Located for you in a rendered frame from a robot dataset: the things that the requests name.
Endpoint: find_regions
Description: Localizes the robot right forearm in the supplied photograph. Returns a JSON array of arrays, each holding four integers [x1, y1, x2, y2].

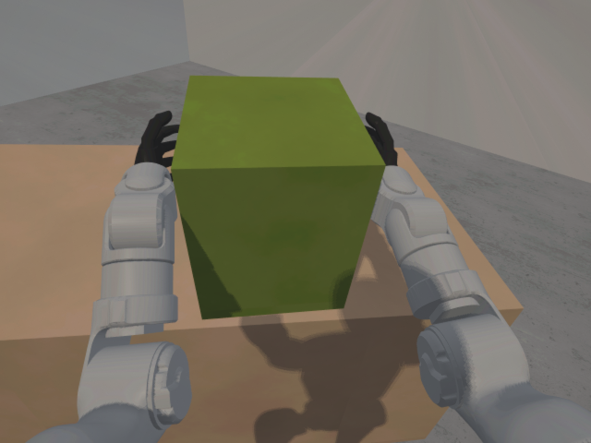
[[370, 165, 530, 381]]

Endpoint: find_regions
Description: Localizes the robot left forearm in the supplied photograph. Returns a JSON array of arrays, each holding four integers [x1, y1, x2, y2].
[[77, 162, 178, 418]]

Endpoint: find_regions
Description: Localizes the robot left upper arm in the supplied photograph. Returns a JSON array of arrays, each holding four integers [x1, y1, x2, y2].
[[26, 341, 192, 443]]

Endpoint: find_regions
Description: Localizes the robot right upper arm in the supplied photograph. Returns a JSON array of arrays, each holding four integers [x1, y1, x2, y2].
[[416, 314, 591, 443]]

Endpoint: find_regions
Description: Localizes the pedestal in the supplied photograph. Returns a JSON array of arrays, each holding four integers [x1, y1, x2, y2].
[[0, 144, 524, 443]]

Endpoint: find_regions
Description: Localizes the right robot hand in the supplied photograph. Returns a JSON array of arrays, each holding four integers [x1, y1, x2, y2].
[[365, 113, 398, 166]]

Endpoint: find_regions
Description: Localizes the left robot hand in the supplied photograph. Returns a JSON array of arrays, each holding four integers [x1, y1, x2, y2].
[[134, 111, 180, 182]]

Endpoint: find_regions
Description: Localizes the carton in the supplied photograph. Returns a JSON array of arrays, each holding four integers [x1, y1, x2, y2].
[[171, 76, 386, 319]]

